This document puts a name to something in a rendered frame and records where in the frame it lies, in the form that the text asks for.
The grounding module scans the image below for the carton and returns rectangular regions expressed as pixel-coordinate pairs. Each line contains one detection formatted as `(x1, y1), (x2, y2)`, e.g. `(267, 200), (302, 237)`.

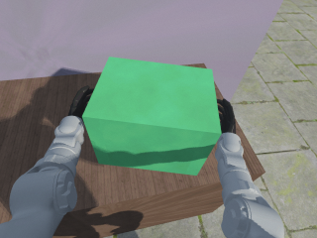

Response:
(82, 57), (222, 176)

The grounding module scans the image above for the robot right upper arm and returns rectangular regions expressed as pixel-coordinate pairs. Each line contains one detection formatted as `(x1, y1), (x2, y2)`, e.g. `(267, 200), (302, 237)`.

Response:
(221, 197), (284, 238)

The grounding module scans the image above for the robot left forearm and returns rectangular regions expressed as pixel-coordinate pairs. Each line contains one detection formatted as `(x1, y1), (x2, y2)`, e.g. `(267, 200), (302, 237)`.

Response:
(9, 115), (84, 216)

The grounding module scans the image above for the robot right forearm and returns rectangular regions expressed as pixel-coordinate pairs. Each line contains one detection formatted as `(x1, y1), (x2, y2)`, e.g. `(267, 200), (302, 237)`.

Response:
(215, 132), (284, 238)

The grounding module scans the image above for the robot right hand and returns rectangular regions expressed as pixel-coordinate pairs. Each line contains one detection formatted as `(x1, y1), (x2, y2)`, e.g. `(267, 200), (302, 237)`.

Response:
(216, 98), (237, 134)

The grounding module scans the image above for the robot left upper arm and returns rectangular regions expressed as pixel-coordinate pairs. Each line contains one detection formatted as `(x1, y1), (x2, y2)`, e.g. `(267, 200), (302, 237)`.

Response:
(0, 169), (77, 238)

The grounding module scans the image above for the pedestal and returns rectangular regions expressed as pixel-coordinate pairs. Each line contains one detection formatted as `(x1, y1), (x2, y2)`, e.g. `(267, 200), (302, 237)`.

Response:
(0, 63), (265, 238)

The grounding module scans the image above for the robot left hand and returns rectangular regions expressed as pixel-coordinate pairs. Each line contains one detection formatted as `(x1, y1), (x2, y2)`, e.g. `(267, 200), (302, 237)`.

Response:
(67, 85), (94, 123)

